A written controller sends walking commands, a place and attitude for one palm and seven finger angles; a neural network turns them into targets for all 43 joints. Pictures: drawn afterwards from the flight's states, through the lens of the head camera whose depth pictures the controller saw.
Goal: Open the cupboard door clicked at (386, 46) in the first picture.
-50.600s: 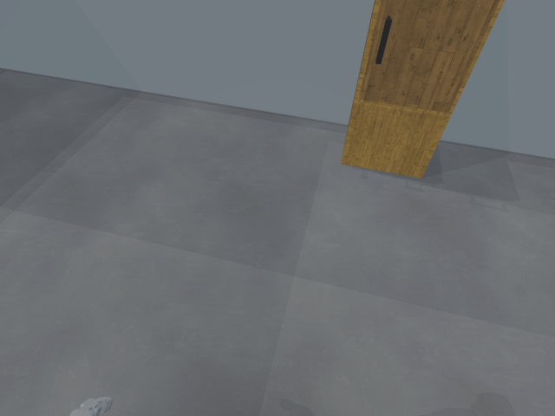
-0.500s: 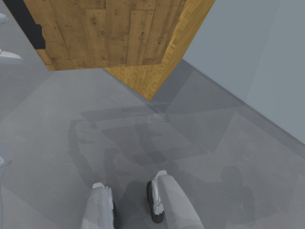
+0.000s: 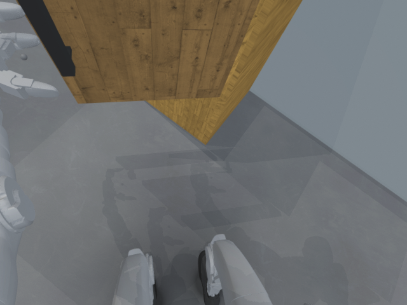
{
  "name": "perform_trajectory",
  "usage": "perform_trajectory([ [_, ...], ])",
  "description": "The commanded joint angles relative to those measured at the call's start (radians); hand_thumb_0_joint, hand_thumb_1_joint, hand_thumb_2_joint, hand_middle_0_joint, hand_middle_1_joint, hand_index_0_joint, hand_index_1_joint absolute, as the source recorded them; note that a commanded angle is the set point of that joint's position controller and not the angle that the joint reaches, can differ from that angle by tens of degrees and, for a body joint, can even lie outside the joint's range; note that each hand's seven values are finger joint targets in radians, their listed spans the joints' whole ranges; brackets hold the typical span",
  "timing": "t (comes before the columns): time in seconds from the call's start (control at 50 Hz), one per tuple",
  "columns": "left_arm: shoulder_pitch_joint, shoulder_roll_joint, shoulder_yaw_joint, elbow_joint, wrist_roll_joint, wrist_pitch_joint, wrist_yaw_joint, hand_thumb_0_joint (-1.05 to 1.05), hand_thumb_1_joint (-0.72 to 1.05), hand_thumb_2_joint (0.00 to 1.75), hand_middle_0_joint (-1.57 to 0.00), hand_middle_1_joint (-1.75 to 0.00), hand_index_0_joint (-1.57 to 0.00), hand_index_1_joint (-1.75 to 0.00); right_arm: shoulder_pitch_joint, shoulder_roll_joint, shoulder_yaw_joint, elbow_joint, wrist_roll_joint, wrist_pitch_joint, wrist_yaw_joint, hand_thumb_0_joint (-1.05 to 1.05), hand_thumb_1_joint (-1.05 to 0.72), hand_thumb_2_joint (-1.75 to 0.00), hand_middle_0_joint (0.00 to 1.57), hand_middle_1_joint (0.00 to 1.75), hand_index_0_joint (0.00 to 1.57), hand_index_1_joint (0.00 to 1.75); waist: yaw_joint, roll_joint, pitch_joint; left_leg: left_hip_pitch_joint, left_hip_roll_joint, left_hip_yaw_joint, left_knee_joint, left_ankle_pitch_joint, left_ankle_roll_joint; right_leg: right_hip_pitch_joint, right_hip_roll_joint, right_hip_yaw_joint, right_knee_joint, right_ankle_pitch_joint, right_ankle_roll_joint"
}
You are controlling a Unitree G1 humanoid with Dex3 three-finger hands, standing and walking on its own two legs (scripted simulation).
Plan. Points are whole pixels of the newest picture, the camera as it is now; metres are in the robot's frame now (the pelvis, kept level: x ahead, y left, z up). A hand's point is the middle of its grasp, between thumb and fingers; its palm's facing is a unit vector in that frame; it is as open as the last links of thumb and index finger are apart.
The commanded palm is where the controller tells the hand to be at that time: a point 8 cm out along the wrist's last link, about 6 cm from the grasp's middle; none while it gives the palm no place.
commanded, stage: move the hooked fingers beside the handle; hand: left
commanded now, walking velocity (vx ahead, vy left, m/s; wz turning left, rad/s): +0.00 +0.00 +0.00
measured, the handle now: (52, 29) +0.60 +0.21 +0.06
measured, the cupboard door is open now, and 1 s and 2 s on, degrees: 45 44 44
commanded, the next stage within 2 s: slide the fingers in behind the handle in 0.34 s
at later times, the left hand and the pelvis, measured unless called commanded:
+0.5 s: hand (20, 55) +0.54 +0.25 +0.05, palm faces +0.05 -1.00 -0.02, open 14.0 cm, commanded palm +0.53 +0.27 +0.05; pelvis -0.01 +0.00 -0.01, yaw -1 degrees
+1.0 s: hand (44, 54) +0.55 +0.22 +0.05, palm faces +0.00 -1.00 -0.01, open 13.9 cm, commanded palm +0.54 +0.24 +0.05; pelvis +0.00 +0.00 +0.00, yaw +0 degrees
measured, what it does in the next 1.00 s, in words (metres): stands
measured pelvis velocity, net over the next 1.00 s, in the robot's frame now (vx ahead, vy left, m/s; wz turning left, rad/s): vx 0.00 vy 0.00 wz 0.01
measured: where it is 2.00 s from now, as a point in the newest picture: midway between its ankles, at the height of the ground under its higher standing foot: (180, 299)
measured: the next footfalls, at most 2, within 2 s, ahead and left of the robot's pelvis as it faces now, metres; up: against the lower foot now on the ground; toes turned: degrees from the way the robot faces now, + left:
none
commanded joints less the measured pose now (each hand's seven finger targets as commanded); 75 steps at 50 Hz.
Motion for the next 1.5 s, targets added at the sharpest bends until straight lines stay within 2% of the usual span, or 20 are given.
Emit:
perform_trajectory([
  [0.0,-0.411,0.353,0.052,-0.26,-0.016,-0.081,-0.008,0.0,-0.5,0.3,-0.3,-1.2,-0.3,-1.2,0.229,-0.202,-0.068,-0.024,-0.005,-0.006,-0.017,0.0,-0.9,-0.9,0.2,0.3,0.2,0.3,0.018,0.249,-0.62,0.431,-0.023,-0.032,-0.127,0.551,0.009,0.309,0.028,0.03,-0.077,0.358,-0.032],
  [0.08,-0.445,0.344,0.043,-0.242,-0.045,-0.092,-0.036,0.0,-0.5,0.3,-0.3,-1.2,-0.3,-1.2,0.222,-0.202,-0.065,-0.013,0.0,-0.016,-0.021,0.0,-0.9,-0.9,0.2,0.3,0.2,0.3,-0.01,0.2,-0.598,0.371,-0.023,-0.027,-0.113,0.49,0.02,0.322,0.033,0.04,-0.083,0.341,-0.028],
  [0.2,-0.445,0.28,-0.025,-0.165,-0.035,-0.042,-0.064,0.0,-0.5,0.3,-0.3,-1.2,-0.3,-1.2,0.233,-0.211,-0.065,0.008,0.003,-0.02,-0.028,0.0,-0.9,-0.9,0.2,0.3,0.2,0.3,-0.023,0.235,-0.553,0.405,-0.018,-0.043,-0.122,0.455,0.015,0.212,0.029,0.021,-0.09,0.257,-0.028],
  [0.26,-0.447,0.319,0.004,-0.145,-0.036,-0.025,-0.056,0.0,-0.5,0.3,-0.3,-1.2,-0.3,-1.2,0.237,-0.214,-0.059,0.003,0.003,-0.02,-0.033,0.0,-0.9,-0.9,0.2,0.3,0.2,0.3,-0.024,0.193,-0.545,0.349,-0.02,-0.04,-0.114,0.437,0.022,0.231,0.03,0.024,-0.086,0.259,-0.026],
  [0.32,-0.486,0.337,0.012,-0.19,-0.03,-0.044,-0.041,0.0,-0.5,0.3,-0.3,-1.2,-0.3,-1.2,0.24,-0.214,-0.06,0.001,-0.003,-0.026,-0.032,0.0,-0.9,-0.9,0.2,0.3,0.2,0.3,-0.016,0.256,-0.587,0.382,-0.02,-0.043,-0.11,0.453,0.016,0.21,0.029,0.023,-0.077,0.25,-0.03],
  [0.38,-0.492,0.419,0.073,-0.228,-0.017,-0.068,-0.019,0.0,-0.5,0.3,-0.3,-1.2,-0.3,-1.2,0.244,-0.216,-0.059,-0.002,-0.006,-0.027,-0.028,0.0,-0.9,-0.9,0.2,0.3,0.2,0.3,-0.004,0.258,-0.62,0.385,-0.018,-0.045,-0.101,0.48,0.016,0.235,0.032,0.026,-0.064,0.274,-0.034],
  [0.46,-0.443,0.383,0.044,-0.212,-0.008,-0.055,-0.019,0.0,-0.5,0.3,-0.3,-1.2,-0.3,-1.2,0.236,-0.212,-0.058,-0.009,-0.003,-0.022,-0.02,0.0,-0.9,-0.9,0.2,0.3,0.2,0.3,0.003,0.258,-0.611,0.387,-0.017,-0.039,-0.112,0.472,0.014,0.253,0.032,0.025,-0.073,0.272,-0.031],
  [0.56,-0.465,0.307,-0.011,-0.188,-0.023,-0.019,-0.027,0.0,-0.5,0.3,-0.3,-1.2,-0.3,-1.2,0.238,-0.215,-0.059,-0.002,0.001,-0.022,-0.023,0.0,-0.9,-0.9,0.2,0.3,0.2,0.3,-0.024,0.241,-0.542,0.387,-0.013,-0.048,-0.133,0.421,0.014,0.203,0.033,0.014,-0.093,0.222,-0.028],
  [0.66,-0.529,0.253,-0.031,-0.205,-0.032,-0.033,-0.003,0.0,-0.5,0.3,-0.3,-1.2,-0.3,-1.2,0.253,-0.214,-0.066,0.021,-0.009,-0.033,-0.024,0.0,-0.9,-0.9,0.2,0.3,0.2,0.3,-0.046,0.237,-0.561,0.439,-0.012,-0.067,-0.129,0.443,0.008,0.143,0.032,0.004,-0.089,0.213,-0.029],
  [0.68,-0.533,0.276,-0.011,-0.212,-0.032,-0.044,0.004,0.0,-0.5,0.3,-0.3,-1.2,-0.3,-1.2,0.258,-0.215,-0.064,0.023,-0.011,-0.034,-0.025,0.0,-0.9,-0.9,0.2,0.3,0.2,0.3,-0.039,0.251,-0.572,0.447,-0.013,-0.071,-0.127,0.465,0.006,0.144,0.032,0.004,-0.081,0.224,-0.033],
  [0.8,-0.517,0.234,-0.034,-0.253,-0.008,-0.067,0.033,0.0,-0.5,0.3,-0.3,-1.2,-0.3,-1.2,0.267,-0.206,-0.071,0.025,-0.021,-0.03,-0.009,0.0,-0.9,-0.9,0.2,0.3,0.2,0.3,-0.023,0.302,-0.632,0.525,-0.011,-0.079,-0.125,0.562,-0.011,0.144,0.03,-0.002,-0.071,0.262,-0.038],
  [0.84,-0.492,0.172,-0.074,-0.282,-0.007,-0.069,0.035,0.0,-0.5,0.3,-0.3,-1.2,-0.3,-1.2,0.268,-0.201,-0.079,0.026,-0.022,-0.023,-0.002,0.0,-0.9,-0.9,0.2,0.3,0.2,0.3,-0.019,0.335,-0.65,0.598,-0.006,-0.091,-0.131,0.64,-0.027,0.117,0.03,-0.01,-0.073,0.272,-0.041],
  [0.88,-0.506,0.09,-0.122,-0.282,-0.023,-0.064,0.034,0.0,-0.5,0.3,-0.3,-1.2,-0.3,-1.2,0.271,-0.197,-0.084,0.035,-0.022,-0.023,0.001,0.0,-0.9,-0.9,0.2,0.3,0.2,0.3,-0.043,0.316,-0.61,0.621,-0.002,-0.098,-0.133,0.652,-0.027,0.088,0.03,-0.014,-0.086,0.269,-0.038],
  [0.94,-0.485,0.118,-0.072,-0.285,-0.047,-0.055,0.048,0.0,-0.5,0.3,-0.3,-1.2,-0.3,-1.2,0.27,-0.2,-0.089,0.036,-0.02,-0.016,0.0,0.0,-0.9,-0.9,0.2,0.3,0.2,0.3,-0.024,0.275,-0.631,0.6,-0.008,-0.089,-0.142,0.635,-0.022,0.151,0.033,-0.011,-0.096,0.291,-0.037],
  [0.98,-0.47,0.118,-0.062,-0.251,-0.043,-0.054,0.071,0.0,-0.5,0.3,-0.3,-1.2,-0.3,-1.2,0.269,-0.194,-0.083,0.033,-0.02,-0.016,-0.001,0.0,-0.9,-0.9,0.2,0.3,0.2,0.3,-0.023,0.248,-0.588,0.551,-0.013,-0.08,-0.147,0.598,-0.014,0.161,0.033,-0.008,-0.097,0.287,-0.037],
  [1.04,-0.459,0.141,-0.045,-0.215,-0.013,-0.06,0.117,0.0,-0.5,0.3,-0.3,-1.2,-0.3,-1.2,0.261,-0.184,-0.076,0.023,-0.023,-0.015,0.004,0.0,-0.9,-0.9,0.2,0.3,0.2,0.3,-0.02,0.206,-0.533,0.449,-0.022,-0.054,-0.145,0.526,0.0,0.211,0.03,0.003,-0.096,0.289,-0.033],
  [1.08,-0.46,0.187,-0.015,-0.23,0.01,-0.085,0.143,0.0,-0.5,0.3,-0.3,-1.2,-0.3,-1.2,0.259,-0.183,-0.074,0.01,-0.028,-0.018,0.005,0.0,-0.9,-0.9,0.2,0.3,0.2,0.3,-0.008,0.212,-0.545,0.429,-0.024,-0.048,-0.143,0.522,0.002,0.236,0.03,0.011,-0.084,0.3,-0.037],
  [1.14,-0.44,0.141,-0.055,-0.238,0.023,-0.112,0.143,0.0,-0.5,0.3,-0.3,-1.2,-0.3,-1.2,0.25,-0.175,-0.077,0.005,-0.028,-0.018,0.014,0.0,-0.9,-0.9,0.2,0.3,0.2,0.3,-0.012,0.213,-0.569,0.426,-0.027,-0.036,-0.131,0.535,0.004,0.261,0.028,0.021,-0.081,0.334,-0.034],
  [1.3,-0.414,0.106,-0.057,-0.245,-0.035,-0.096,0.087,0.0,-0.5,0.3,-0.3,-1.2,-0.3,-1.2,0.248,-0.179,-0.087,0.008,-0.014,-0.015,0.004,0.0,-0.9,-0.9,0.2,0.3,0.2,0.3,-0.004,0.182,-0.618,0.418,-0.032,-0.024,-0.136,0.528,0.007,0.327,0.026,0.028,-0.089,0.382,-0.029],
  [1.48,-0.471,0.101,-0.057,-0.243,-0.016,-0.124,0.14,0.0,-0.5,0.3,-0.3,-1.2,-0.3,-1.2,0.245,-0.173,-0.088,0.019,-0.021,-0.031,0.004,0.0,-0.9,-0.9,0.2,0.3,0.2,0.3,-0.019,0.172,-0.6,0.387,-0.037,-0.02,-0.122,0.474,0.013,0.305,0.028,0.036,-0.086,0.337,-0.03],
])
